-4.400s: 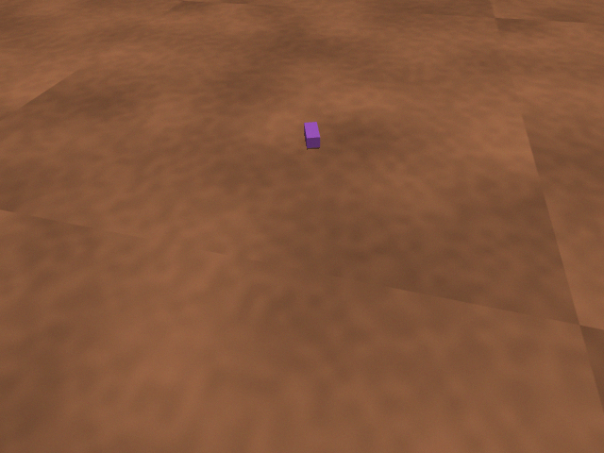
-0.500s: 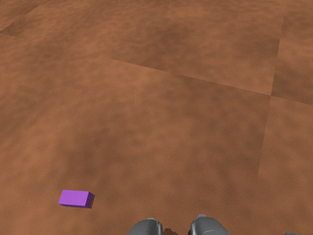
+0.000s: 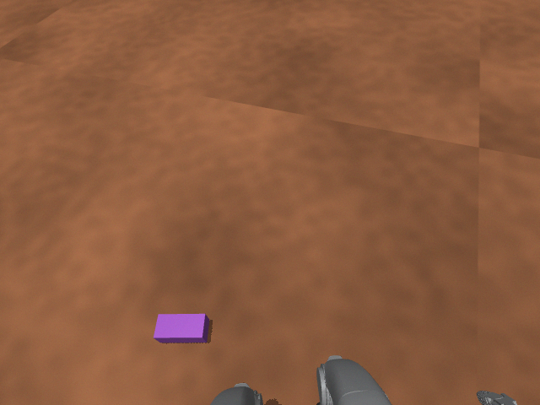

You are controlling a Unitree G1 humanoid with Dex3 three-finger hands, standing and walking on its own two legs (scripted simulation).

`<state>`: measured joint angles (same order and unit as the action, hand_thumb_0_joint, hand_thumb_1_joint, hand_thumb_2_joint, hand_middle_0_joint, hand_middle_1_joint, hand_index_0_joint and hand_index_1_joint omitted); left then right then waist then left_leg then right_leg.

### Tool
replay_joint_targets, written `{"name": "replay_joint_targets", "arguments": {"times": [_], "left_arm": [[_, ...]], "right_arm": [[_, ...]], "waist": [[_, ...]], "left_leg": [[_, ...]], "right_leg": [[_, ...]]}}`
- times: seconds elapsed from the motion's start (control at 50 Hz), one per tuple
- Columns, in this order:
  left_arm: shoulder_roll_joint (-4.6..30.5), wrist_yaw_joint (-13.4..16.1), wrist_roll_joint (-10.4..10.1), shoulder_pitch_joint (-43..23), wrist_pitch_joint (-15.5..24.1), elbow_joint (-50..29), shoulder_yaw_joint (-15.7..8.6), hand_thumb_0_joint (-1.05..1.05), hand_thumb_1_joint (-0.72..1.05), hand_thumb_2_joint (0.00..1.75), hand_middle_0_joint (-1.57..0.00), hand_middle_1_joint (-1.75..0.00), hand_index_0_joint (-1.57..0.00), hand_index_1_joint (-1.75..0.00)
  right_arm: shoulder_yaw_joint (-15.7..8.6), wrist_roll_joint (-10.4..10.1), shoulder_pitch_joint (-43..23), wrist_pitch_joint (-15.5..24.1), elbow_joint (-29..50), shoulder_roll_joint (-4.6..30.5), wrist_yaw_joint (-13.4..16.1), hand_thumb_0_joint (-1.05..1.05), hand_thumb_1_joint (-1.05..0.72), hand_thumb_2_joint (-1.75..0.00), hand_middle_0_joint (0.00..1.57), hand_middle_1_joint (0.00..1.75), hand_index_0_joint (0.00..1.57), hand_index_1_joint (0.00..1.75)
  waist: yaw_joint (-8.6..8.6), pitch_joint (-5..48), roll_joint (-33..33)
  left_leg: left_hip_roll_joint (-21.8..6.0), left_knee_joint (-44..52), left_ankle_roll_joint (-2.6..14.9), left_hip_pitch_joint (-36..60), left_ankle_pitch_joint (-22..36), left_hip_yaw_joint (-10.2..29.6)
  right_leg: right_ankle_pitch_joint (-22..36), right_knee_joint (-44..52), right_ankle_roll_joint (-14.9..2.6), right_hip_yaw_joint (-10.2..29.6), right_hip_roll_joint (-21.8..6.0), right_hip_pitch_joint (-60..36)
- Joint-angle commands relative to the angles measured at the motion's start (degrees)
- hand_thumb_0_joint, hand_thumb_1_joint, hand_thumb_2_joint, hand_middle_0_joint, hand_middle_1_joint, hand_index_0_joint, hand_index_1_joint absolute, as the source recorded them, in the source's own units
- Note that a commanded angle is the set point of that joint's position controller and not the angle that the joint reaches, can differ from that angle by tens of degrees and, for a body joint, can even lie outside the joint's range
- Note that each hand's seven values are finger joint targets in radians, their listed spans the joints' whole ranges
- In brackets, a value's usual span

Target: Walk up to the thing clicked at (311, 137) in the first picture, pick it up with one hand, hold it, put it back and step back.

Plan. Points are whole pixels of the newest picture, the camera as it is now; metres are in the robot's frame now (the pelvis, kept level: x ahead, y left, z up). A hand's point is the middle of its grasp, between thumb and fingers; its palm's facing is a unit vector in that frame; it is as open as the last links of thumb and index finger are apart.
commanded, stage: walk up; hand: left
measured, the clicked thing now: (182, 328) +0.44 +0.35 -0.69
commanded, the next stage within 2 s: none
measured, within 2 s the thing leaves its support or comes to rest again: neither
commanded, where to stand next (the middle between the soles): +0.03 +0.13 m, yaw -7 degrees
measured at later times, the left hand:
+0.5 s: hand out of the picture +0.03 +0.52 -0.13, palm faces -0.04 -0.86 -0.51, open 7.3 cm
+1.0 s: hand out of the picture +0.16 +0.39 -0.12, palm faces -0.23 -0.91 -0.34, open 7.3 cm
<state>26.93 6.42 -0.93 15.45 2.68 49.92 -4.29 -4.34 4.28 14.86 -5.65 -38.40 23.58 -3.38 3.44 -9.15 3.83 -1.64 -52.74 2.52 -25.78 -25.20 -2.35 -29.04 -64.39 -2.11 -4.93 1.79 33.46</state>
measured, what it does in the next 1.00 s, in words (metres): steps to the left: right foot, then left foot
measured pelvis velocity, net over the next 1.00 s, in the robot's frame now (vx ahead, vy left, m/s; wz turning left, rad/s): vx -0.03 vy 0.17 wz -0.19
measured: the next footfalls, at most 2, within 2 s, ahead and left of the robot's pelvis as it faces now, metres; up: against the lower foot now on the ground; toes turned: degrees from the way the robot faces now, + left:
right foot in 0.06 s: +0.08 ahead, -0.06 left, +0.00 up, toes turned -5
left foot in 0.36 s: -0.03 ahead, +0.33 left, +0.00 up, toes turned -3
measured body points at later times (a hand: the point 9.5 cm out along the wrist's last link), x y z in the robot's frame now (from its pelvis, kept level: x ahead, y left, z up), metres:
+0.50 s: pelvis -0.07 +0.20 +0.00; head -0.06 +0.21 +0.45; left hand +0.03 +0.56 -0.10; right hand -0.05 -0.12 -0.11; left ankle -0.07 +0.33 -0.69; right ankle +0.00 +0.03 -0.65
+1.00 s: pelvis -0.03 +0.17 +0.02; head +0.01 +0.17 +0.47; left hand +0.17 +0.44 -0.09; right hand -0.08 -0.16 -0.09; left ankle -0.05 +0.32 -0.63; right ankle -0.01 +0.05 -0.69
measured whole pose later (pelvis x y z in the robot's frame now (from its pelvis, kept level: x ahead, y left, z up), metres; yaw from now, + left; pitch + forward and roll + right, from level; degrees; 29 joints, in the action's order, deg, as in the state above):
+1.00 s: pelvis -0.03 +0.17 +0.02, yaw -11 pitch -3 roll +0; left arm 21.4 -1.6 0.4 5.6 0.8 50.2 -3.2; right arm -1.9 -0.5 17.4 1.5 -52.6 24.4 1.9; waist 2.3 -9.0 -0.9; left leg -2.1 -65.0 1.3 -21.7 -31.1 1.2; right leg -18.1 -40.9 -2.1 -0.5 -0.3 19.7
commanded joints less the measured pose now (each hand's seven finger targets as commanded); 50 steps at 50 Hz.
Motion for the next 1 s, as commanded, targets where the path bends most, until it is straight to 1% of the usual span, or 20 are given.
{"name": "replay_joint_targets", "arguments": {"times": [0.0, 0.02, 0.04, 0.06, 0.1, 0.18, 0.28, 0.32, 0.34, 0.36, 0.38, 0.44, 0.54, 0.66, 0.74, 0.84, 0.86, 0.88, 0.9, 0.98], "left_arm": [[11.0, 1.4, 0.3, 16.9, 1.8, -1.1, -3.7, 0.00, 0.90, 0.90, -0.20, -0.30, -0.20, -0.30], [15.5, 1.9, 1.5, 17.1, 1.9, -2.1, -5.3, 0.00, 0.90, 0.90, -0.20, -0.30, -0.20, -0.30], [18.1, 2.2, 2.2, 14.0, 1.8, -5.2, -5.8, 0.00, 0.90, 0.90, -0.20, -0.30, -0.20, -0.30], [19.3, 2.5, 2.2, 10.4, 1.5, -6.7, -5.8, 0.00, 0.90, 0.90, -0.20, -0.30, -0.20, -0.30], [17.8, 2.4, 2.0, 5.1, 1.8, -7.9, -5.3, 0.00, 0.90, 0.90, -0.20, -0.30, -0.20, -0.30], [16.0, 1.4, 2.6, 2.2, 1.7, -7.7, -5.7, 0.00, 0.90, 0.90, -0.20, -0.30, -0.20, -0.30], [15.9, -1.2, 5.0, -3.7, -0.1, -7.3, -5.1, 0.00, 0.90, 0.90, -0.20, -0.30, -0.20, -0.30], [12.0, -2.1, 4.3, -1.4, -1.7, -5.1, -4.3, 0.00, 0.90, 0.90, -0.20, -0.30, -0.20, -0.30], [6.6, -2.2, 3.4, -0.5, -2.2, -5.0, -2.9, 0.00, 0.90, 0.90, -0.20, -0.30, -0.20, -0.30], [5.0, -1.8, 2.5, -4.4, -1.7, -6.5, -2.1, 0.00, 0.90, 0.90, -0.20, -0.30, -0.20, -0.30], [9.5, -1.7, 3.3, -11.1, -0.9, -6.1, -2.6, 0.00, 0.90, 0.90, -0.20, -0.30, -0.20, -0.30], [10.6, -4.2, 1.0, -0.5, -1.4, 2.2, -3.4, 0.00, 0.90, 0.90, -0.20, -0.30, -0.20, -0.30], [9.9, -6.6, 2.4, -3.3, -2.9, 1.4, -4.1, 0.00, 0.90, 0.90, -0.20, -0.30, -0.20, -0.30], [7.9, -7.4, 2.6, -9.2, -2.8, -2.2, -3.1, 0.00, 0.90, 0.90, -0.20, -0.30, -0.20, -0.30], [6.1, -7.8, 2.2, -11.6, -2.6, -3.1, -2.2, 0.00, 0.90, 0.90, -0.20, -0.30, -0.20, -0.30], [7.0, -7.4, 1.8, -1.4, -1.8, 1.9, -3.1, 0.00, 0.90, 0.90, -0.20, -0.30, -0.20, -0.30], [11.9, -7.3, 2.3, 4.3, -1.4, 1.8, -4.9, 0.00, 0.90, 0.90, -0.20, -0.30, -0.20, -0.30], [15.7, -6.9, 1.6, 5.1, -1.3, 0.7, -5.4, 0.00, 0.90, 0.90, -0.20, -0.30, -0.20, -0.30], [16.0, -7.0, 1.2, 1.8, -1.3, -0.4, -5.2, 0.00, 0.90, 0.90, -0.20, -0.30, -0.20, -0.30], [9.6, -6.3, 1.8, -8.0, -1.3, -3.0, -2.8, 0.00, 0.90, 0.90, -0.20, -0.30, -0.20, -0.30]], "right_arm": [[-3.9, -0.5, -5.8, 0.6, 7.8, 11.8, 1.2, 0.00, -0.90, -0.90, 0.20, 0.30, 0.20, 0.30], [-3.2, -1.3, -2.0, 0.4, 7.6, 8.8, 1.0, 0.00, -0.90, -0.90, 0.20, 0.30, 0.20, 0.30], [-2.8, -1.0, 2.8, 0.2, 7.1, 8.0, 1.3, 0.00, -0.90, -0.90, 0.20, 0.30, 0.20, 0.30], [-4.6, -0.3, 0.7, -0.6, 7.3, 12.6, 2.3, 0.00, -0.90, -0.90, 0.20, 0.30, 0.20, 0.30], [-6.3, -0.3, -2.0, -0.6, 6.9, 15.1, 2.0, 0.00, -0.90, -0.90, 0.20, 0.30, 0.20, 0.30], [-6.9, -0.5, 3.1, -0.8, 3.2, 14.2, 0.4, 0.00, -0.90, -0.90, 0.20, 0.30, 0.20, 0.30], [-5.4, -3.8, 6.9, 0.5, -3.1, 11.6, 0.5, 0.00, -0.90, -0.90, 0.20, 0.30, 0.20, 0.30], [-5.6, -3.2, 13.1, 2.4, -7.8, 11.6, 2.2, 0.00, -0.90, -0.90, 0.20, 0.30, 0.20, 0.30], [-5.6, -1.9, 13.1, 3.5, -7.8, 14.1, 3.0, 0.00, -0.90, -0.90, 0.20, 0.30, 0.20, 0.30], [-5.9, -2.2, 5.3, 4.4, -5.0, 21.4, 3.3, 0.00, -0.90, -0.90, 0.20, 0.30, 0.20, 0.30], [-5.6, -3.1, -2.6, 5.4, -4.7, 23.8, 3.6, 0.00, -0.90, -0.90, 0.20, 0.30, 0.20, 0.30], [-4.0, -2.2, -6.6, 8.0, -6.7, 19.0, 5.1, 0.00, -0.90, -0.90, 0.20, 0.30, 0.20, 0.30], [-3.7, -2.4, 0.6, 9.9, -11.4, 17.4, 5.7, 0.00, -0.90, -0.90, 0.20, 0.30, 0.20, 0.30], [-3.6, -3.1, 9.8, 11.3, -13.0, 16.0, 6.9, 0.00, -0.90, -0.90, 0.20, 0.30, 0.20, 0.30], [-3.3, -3.1, 9.7, 10.8, -11.9, 16.3, 6.9, 0.00, -0.90, -0.90, 0.20, 0.30, 0.20, 0.30], [-0.8, -4.6, 3.7, 9.5, -9.4, 13.1, 6.4, 0.00, -0.90, -0.90, 0.20, 0.30, 0.20, 0.30], [0.1, -5.1, 5.6, 9.9, -7.7, 10.7, 6.1, 0.00, -0.90, -0.90, 0.20, 0.30, 0.20, 0.30], [0.5, -5.6, 4.9, 9.9, -6.9, 9.1, 6.1, 0.00, -0.90, -0.90, 0.20, 0.30, 0.20, 0.30], [-1.1, -4.8, 1.6, 9.1, -7.8, 12.3, 6.9, 0.00, -0.90, -0.90, 0.20, 0.30, 0.20, 0.30], [-0.6, -4.6, 7.2, 9.3, -12.3, 12.4, 5.6, 0.00, -0.90, -0.90, 0.20, 0.30, 0.20, 0.30]], "waist": [[-7.70, 10.7, 4.1], [-7.65, 12.1, -6.1], [-4.78, 14.1, -9.6], [-5.00, 14.7, -3.4], [-4.08, 8.6, -1.4], [-2.58, 7.6, -9.2], [-2.29, 10.1, -21.5], [0.68, 10.0, -8.6], [1.04, 5.2, 3.9], [-0.54, -0.4, 9.7], [-0.81, -6.7, 5.1], [-4.94, -3.7, 1.4], [-2.47, -1.6, 4.3], [0.79, 4.6, 4.8], [0.87, 6.1, 8.3], [-6.55, 12.2, 2.2], [-8.79, 17.1, -8.4], [-9.25, 18.5, -17.4], [-9.18, 14.2, -13.1], [-3.33, 5.1, -10.7]], "left_leg": [[-7.0, 3.6, 4.97, -1.1, 29.6, 9.7], [-2.1, -5.9, 0.48, -11.5, 16.3, 7.9], [0.0, -15.1, -2.67, -19.8, -9.0, 8.4], [-0.2, -24.9, -1.62, -18.0, -11.9, 13.4], [-1.7, -31.8, -2.57, -15.5, -5.4, 16.3], [0.3, -32.0, -3.42, -8.8, 1.8, 11.7], [1.1, 1.3, -3.83, 8.6, -9.2, -3.5], [2.8, 18.1, -3.88, 17.3, -4.2, -2.8], [-2.9, 25.5, -1.51, 13.9, -17.7, 12.3], [-20.2, 37.2, 5.22, 3.3, -27.0, 40.3], [-27.0, 42.3, 11.25, -6.4, -29.9, 51.3], [-15.3, 33.0, 4.05, -0.5, -19.4, 28.3], [-15.2, 31.8, 4.40, 12.2, -7.4, 23.7], [-16.7, 24.7, 5.90, 31.8, 37.2, 17.3], [-15.7, 22.1, 7.02, 28.9, 47.5, 11.2], [-8.5, 6.3, 2.14, 9.7, 43.1, 1.1], [-4.9, -5.3, 0.27, 0.3, 27.6, -0.5], [3.2, -15.1, -0.69, -9.0, -3.3, -0.3], [1.0, -20.1, -0.55, -8.9, -11.9, 5.1], [-1.4, -7.9, -0.65, -3.0, -4.1, 3.8]], "right_leg": [[16.1, 31.8, -1.59, 5.6, -4.4, -22.4], [19.2, 34.0, -3.09, 20.6, -11.1, -32.5], [25.3, 35.3, -8.45, 39.3, -25.8, -36.7], [24.3, 38.4, -16.20, 44.3, -32.0, -27.0], [11.2, 40.2, -16.32, 38.3, -27.9, -14.2], [-0.7, 36.2, -10.26, 22.5, -17.8, -6.0], [-13.8, 35.0, -6.02, 13.6, -9.6, -1.6], [-15.0, 17.8, -4.40, 11.6, -6.0, 3.3], [-10.8, 2.2, -2.30, 11.4, -0.4, 11.1], [-3.6, -3.0, 0.54, 11.9, 3.2, 17.5], [-0.7, -3.3, 1.18, 16.5, -2.1, 14.3], [8.3, -3.6, 1.35, 15.9, -1.3, 7.0], [7.4, 2.1, 1.61, 15.4, -1.3, 6.5], [3.2, 8.6, 1.39, 12.6, -2.0, 9.3], [4.2, 14.6, 0.14, 6.3, -3.3, 2.6], [21.6, 33.5, -2.35, 2.2, -0.7, -29.1], [18.2, 33.3, -6.01, 15.1, -6.9, -39.1], [17.4, 42.4, -14.76, 38.2, -22.0, -40.3], [12.5, 44.4, -18.40, 40.0, -24.8, -33.1], [14.6, 40.3, -12.68, 20.1, -15.0, -16.9]]}}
